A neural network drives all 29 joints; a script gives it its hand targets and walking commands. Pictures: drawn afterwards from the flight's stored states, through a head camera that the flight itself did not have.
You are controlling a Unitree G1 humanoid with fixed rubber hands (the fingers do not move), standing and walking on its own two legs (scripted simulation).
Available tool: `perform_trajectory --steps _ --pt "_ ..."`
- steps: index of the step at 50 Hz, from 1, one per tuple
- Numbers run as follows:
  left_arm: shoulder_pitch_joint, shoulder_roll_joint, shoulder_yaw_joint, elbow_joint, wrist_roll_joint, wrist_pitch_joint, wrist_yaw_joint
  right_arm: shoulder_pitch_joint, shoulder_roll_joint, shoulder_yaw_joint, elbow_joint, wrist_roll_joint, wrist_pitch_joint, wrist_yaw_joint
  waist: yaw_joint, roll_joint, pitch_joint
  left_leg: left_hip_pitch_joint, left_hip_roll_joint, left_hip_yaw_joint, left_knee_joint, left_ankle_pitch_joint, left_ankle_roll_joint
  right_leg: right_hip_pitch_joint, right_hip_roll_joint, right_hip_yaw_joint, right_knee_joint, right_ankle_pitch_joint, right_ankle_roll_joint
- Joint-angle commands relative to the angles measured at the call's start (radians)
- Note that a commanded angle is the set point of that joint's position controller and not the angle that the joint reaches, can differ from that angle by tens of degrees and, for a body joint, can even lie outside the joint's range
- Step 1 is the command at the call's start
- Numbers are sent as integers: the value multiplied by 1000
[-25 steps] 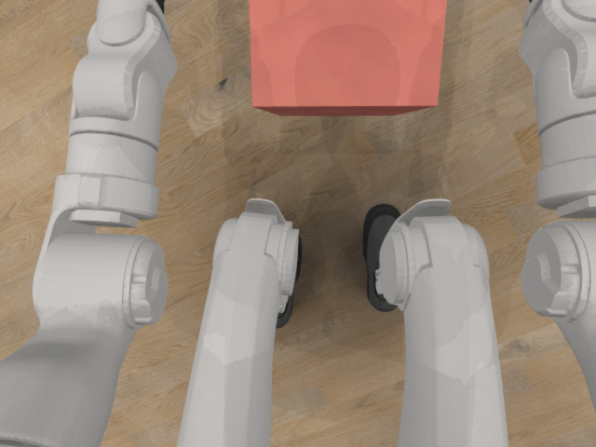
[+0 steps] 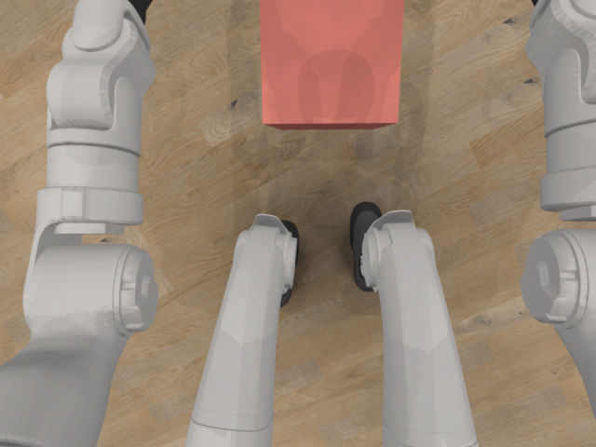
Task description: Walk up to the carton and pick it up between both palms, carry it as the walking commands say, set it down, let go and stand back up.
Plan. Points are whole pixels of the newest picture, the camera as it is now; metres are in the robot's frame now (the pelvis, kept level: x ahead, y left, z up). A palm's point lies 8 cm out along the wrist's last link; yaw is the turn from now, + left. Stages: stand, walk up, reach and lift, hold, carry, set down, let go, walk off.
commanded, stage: set down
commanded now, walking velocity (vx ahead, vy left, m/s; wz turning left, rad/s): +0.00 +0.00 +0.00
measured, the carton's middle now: (328, 65) +0.54 +0.00 -0.45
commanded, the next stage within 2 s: let go in 0.36 s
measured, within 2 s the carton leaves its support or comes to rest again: neither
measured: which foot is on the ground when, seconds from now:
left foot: down 0.00-1.00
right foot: down 0.00-1.00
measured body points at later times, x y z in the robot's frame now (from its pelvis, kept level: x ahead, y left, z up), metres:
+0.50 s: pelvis +0.02 -0.01 +0.10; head +0.35 -0.01 +0.40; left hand +0.54 +0.20 -0.02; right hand +0.55 -0.19 -0.03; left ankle +0.09 +0.11 -0.54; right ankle +0.14 -0.10 -0.54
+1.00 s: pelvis +0.08 +0.00 +0.17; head +0.26 -0.01 +0.58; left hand +0.37 +0.22 +0.07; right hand +0.37 -0.22 +0.06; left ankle +0.09 +0.11 -0.54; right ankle +0.14 -0.10 -0.54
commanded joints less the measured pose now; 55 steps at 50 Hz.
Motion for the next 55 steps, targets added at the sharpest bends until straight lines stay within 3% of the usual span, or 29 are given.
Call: perform_trajectory --steps 1,5,6,7,8,10,11,13,15,20,21,23,24,25,26,27,30,32,33,35,36,37,41,44,47,50,51,53,55 --pt "-296 181 46 -143 12 -46 -6 -290 -163 -35 -147 -12 -46 -1 28 -9 -2123 377 7 10 -270 326 -29 1013 3 39 -139 430 0" --pt "-282 178 38 -181 -1 -65 -14 -277 -150 -20 -209 -5 -59 -1 30 -19 -2164 480 13 -2 -359 385 -26 1124 -1 46 -217 493 2" --pt "-277 178 39 -156 10 -65 -15 -266 -155 -27 -173 -19 -58 1 26 -19 -2122 474 12 -3 -377 379 -27 1120 -1 48 -238 486 2" --pt "-278 185 49 -150 20 -75 -19 -272 -152 -27 -173 -21 -65 1 43 -16 -2106 474 15 -3 -403 372 -26 1144 -5 57 -260 487 5" --pt "-285 173 42 -157 9 -78 -23 -267 -147 -31 -172 -20 -68 2 30 -15 -2105 495 17 -5 -427 369 -28 1165 -6 57 -287 485 3" --pt "-260 181 58 -130 16 -88 -26 -267 -139 -26 -179 -21 -78 5 50 -30 -2082 520 20 -11 -466 386 -25 1197 -9 63 -325 501 7" --pt "-273 171 54 -131 16 -95 -31 -264 -150 -36 -170 -30 -84 5 34 -30 -2067 528 21 -10 -489 383 -26 1210 -12 62 -348 506 8" --pt "-281 153 56 -55 25 -105 -39 -258 -124 -27 -82 -27 -92 14 49 -14 -1960 487 31 -7 -519 333 -30 1177 -23 75 -390 451 4" --pt "-281 153 84 -8 51 -139 -45 -256 -83 -20 -50 -42 -123 20 66 -33 -1927 473 30 -14 -543 361 -28 1193 -26 69 -409 485 11" --pt "-217 98 72 37 82 -190 -63 -173 -62 -33 -5 -84 -170 22 34 -21 -1915 487 27 -12 -576 387 -38 1240 -28 67 -445 526 9" --pt "-181 100 85 70 98 -195 -66 -145 -63 -47 16 -107 -174 19 41 -11 -1852 461 25 -7 -590 358 -39 1225 -31 74 -468 493 9" --pt "-133 110 101 50 122 -204 -70 -94 -47 -42 -8 -125 -179 17 30 -32 -1857 470 28 -5 -599 388 -37 1279 -33 76 -481 549 10" --pt "-73 103 98 51 136 -205 -73 -48 -33 -44 -23 -135 -181 19 43 -31 -1860 500 28 -9 -618 401 -36 1290 -33 67 -488 545 17" --pt "-43 118 95 -7 152 -203 -74 -6 -49 -51 -67 -151 -178 16 32 -13 -1911 558 22 -6 -620 432 -38 1324 -25 63 -494 584 15" --pt "37 111 85 -2 168 -200 -78 75 -25 -46 -95 -158 -173 16 42 -1 -1929 603 31 -5 -628 441 -37 1336 -33 66 -505 581 17" --pt "93 120 90 -55 179 -198 -78 117 -35 -47 -148 -169 -170 13 49 -7 -1958 643 25 -1 -635 459 -35 1385 -30 74 -519 602 19" --pt "261 102 38 -270 168 -177 -81 317 -46 -34 -316 -160 -152 13 9 -8 -2091 862 22 -25 -645 547 -24 1478 -14 62 -542 661 20" --pt "374 68 24 -278 154 -166 -77 413 -41 -21 -360 -143 -152 16 21 20 -1966 909 32 -43 -665 567 -23 1431 -17 73 -571 634 17" --pt "360 77 15 -363 148 -176 -77 396 -61 -26 -440 -134 -165 18 22 25 -1940 954 30 -52 -671 638 -21 1436 -12 73 -573 683 18" --pt "462 61 -9 -445 138 -195 -76 493 -12 19 -553 -118 -181 29 31 -9 -1934 992 32 -71 -682 698 -9 1486 -13 71 -567 725 20" --pt "504 57 -18 -434 125 -196 -76 563 -13 21 -529 -116 -180 33 21 -28 -1854 959 35 -71 -695 665 -7 1487 -19 71 -576 697 26" --pt "550 54 -14 -443 135 -198 -82 619 -14 22 -528 -121 -183 39 25 -9 -1837 964 37 -72 -708 656 -14 1493 -22 71 -593 683 23" --pt "741 22 -34 -469 134 -236 -97 841 25 38 -592 -101 -217 57 26 -3 -1718 1063 50 -98 -756 728 -12 1477 -19 63 -644 683 28" --pt "933 -32 -31 -363 164 -276 -114 1034 56 24 -450 -140 -253 78 19 15 -1418 1044 66 -103 -828 649 -14 1391 -24 71 -715 584 21" --pt "982 -61 -33 -217 170 -315 -134 1063 80 35 -343 -148 -300 98 23 15 -1099 968 79 -93 -900 426 -11 1288 -43 50 -790 382 15" --pt "1052 -61 -43 -176 174 -341 -146 1166 101 43 -270 -171 -321 105 13 33 -949 977 91 -80 -970 321 -16 1314 -55 35 -853 289 12" --pt "1118 -81 -54 -164 176 -346 -148 1214 110 63 -271 -171 -331 110 18 23 -913 1002 88 -72 -989 325 -16 1342 -57 31 -878 294 13" --pt "1162 -100 -70 -167 168 -355 -155 1269 104 65 -248 -178 -345 117 -8 45 -837 1036 93 -66 -1021 317 -26 1359 -59 24 -914 287 7" --pt "1246 -83 -65 -166 187 -367 -159 1322 108 85 -294 -174 -359 123 -3 -6 -795 1076 91 -66 -1058 323 -13 1427 -53 15 -957 296 21"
